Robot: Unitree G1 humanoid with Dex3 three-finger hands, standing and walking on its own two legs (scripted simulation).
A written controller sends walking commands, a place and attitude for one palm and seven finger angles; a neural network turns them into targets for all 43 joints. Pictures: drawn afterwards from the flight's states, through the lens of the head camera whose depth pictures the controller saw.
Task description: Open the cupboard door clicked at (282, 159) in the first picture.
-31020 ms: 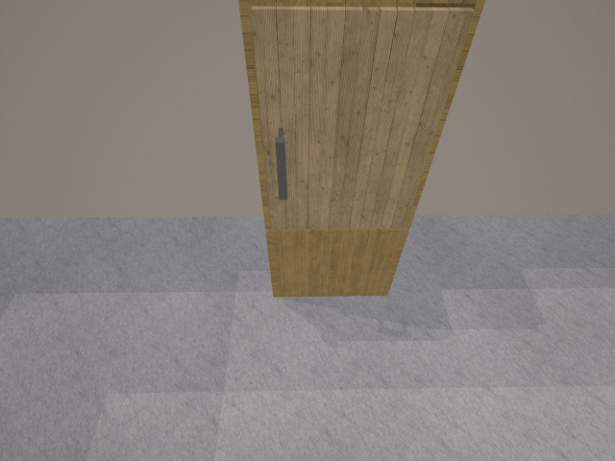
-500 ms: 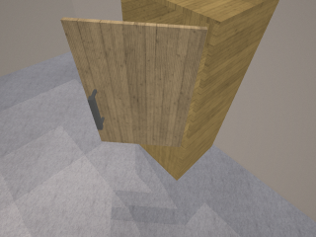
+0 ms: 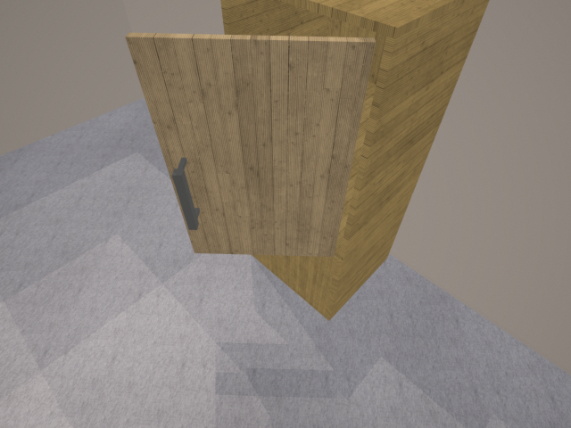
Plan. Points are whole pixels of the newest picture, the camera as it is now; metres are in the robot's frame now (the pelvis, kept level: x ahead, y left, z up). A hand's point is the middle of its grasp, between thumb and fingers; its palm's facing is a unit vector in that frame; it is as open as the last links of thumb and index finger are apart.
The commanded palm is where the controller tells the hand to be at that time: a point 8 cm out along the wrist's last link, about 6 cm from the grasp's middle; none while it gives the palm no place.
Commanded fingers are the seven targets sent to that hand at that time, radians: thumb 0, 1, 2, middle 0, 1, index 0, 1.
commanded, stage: look again from close up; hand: left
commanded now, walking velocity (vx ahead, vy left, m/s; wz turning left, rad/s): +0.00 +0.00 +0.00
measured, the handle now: (188, 195) +0.59 +0.25 -0.07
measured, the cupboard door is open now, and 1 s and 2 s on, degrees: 43 43 43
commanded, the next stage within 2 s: shuffle to correct the standing spot in 0.12 s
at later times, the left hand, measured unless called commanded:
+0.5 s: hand out of the picture -0.02 +0.18 -0.18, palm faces +0.03 -0.98 -0.17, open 7.4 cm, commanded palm none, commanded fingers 0.00 0.90 0.90 -0.20 -0.30 -0.20 -0.30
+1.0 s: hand out of the picture +0.10 +0.18 -0.16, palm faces -0.02 -0.97 -0.25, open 7.3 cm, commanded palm none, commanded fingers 0.00 0.90 0.90 -0.20 -0.30 -0.20 -0.30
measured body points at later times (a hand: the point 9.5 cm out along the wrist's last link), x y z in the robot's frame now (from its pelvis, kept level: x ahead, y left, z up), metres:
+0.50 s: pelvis +0.02 +0.01 +0.00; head +0.04 +0.02 +0.45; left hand -0.02 +0.23 -0.17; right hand +0.03 -0.23 -0.15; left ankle +0.04 +0.11 -0.73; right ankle -0.05 -0.13 -0.73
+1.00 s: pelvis +0.04 +0.00 +0.00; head +0.06 -0.01 +0.45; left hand +0.11 +0.23 -0.15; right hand +0.09 -0.24 -0.15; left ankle +0.04 +0.11 -0.73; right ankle +0.00 -0.09 -0.73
